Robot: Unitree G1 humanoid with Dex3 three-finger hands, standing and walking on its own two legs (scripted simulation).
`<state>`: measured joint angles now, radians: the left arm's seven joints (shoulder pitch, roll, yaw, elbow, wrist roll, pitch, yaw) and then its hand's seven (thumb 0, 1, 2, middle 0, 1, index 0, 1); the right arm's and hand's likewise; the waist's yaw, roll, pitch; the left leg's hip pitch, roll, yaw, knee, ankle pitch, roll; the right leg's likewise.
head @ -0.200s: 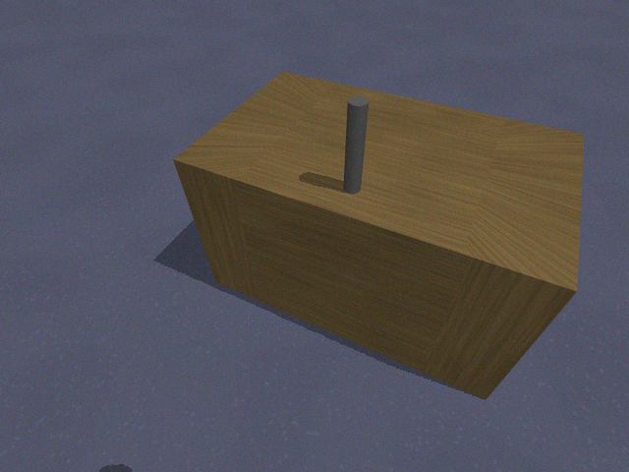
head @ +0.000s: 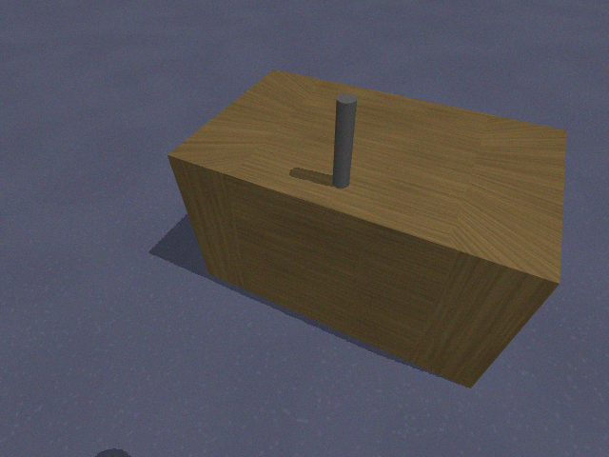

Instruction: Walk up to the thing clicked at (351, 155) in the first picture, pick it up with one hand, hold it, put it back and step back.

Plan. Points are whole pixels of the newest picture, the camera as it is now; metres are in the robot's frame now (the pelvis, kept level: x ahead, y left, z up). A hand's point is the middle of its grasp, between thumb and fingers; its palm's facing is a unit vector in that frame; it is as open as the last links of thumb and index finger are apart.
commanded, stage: stand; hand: left
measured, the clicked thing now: (343, 144) +0.84 -0.06 -0.06
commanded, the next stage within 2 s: walk up in 0.92 s
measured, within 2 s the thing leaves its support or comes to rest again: neither
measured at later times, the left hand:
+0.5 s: hand out of the picture +0.08 +0.25 -0.16, palm faces -0.02 -0.94 -0.34, open 7.4 cm
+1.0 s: hand out of the picture +0.07 +0.25 -0.16, palm faces -0.06 -0.94 -0.34, open 7.4 cm
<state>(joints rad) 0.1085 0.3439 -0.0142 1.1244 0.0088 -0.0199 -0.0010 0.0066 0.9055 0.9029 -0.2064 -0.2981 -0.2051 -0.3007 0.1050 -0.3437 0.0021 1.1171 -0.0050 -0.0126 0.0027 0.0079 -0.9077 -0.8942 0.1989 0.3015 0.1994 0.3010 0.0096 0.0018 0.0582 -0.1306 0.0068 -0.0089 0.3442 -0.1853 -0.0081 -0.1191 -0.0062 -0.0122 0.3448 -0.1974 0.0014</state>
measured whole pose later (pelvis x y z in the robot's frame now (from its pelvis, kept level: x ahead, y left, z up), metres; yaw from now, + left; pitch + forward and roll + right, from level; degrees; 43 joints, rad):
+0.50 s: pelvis +0.00 +0.00 +0.00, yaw +0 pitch -2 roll +0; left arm 0.11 0.35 -0.01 1.12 0.01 -0.02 0.00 0.01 0.91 0.90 -0.21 -0.30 -0.21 -0.30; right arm 0.11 -0.35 0.00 1.12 0.00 -0.01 0.00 0.01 -0.91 -0.89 0.20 0.30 0.20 0.30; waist 0.01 0.00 0.05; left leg -0.11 0.01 -0.01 0.33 -0.18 -0.01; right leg -0.10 0.00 -0.02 0.33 -0.20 0.00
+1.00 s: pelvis +0.01 -0.01 +0.00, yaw -3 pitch -2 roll +1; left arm 0.18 0.36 0.03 1.07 0.02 0.00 -0.03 0.01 0.90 0.90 -0.21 -0.30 -0.21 -0.30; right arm 0.14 -0.35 -0.03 1.05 -0.03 -0.04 0.02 0.01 -0.91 -0.89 0.20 0.30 0.20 0.30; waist 0.01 -0.01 0.04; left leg -0.12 0.01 0.04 0.39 -0.28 0.02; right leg -0.20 0.00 0.02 0.55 -0.38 -0.03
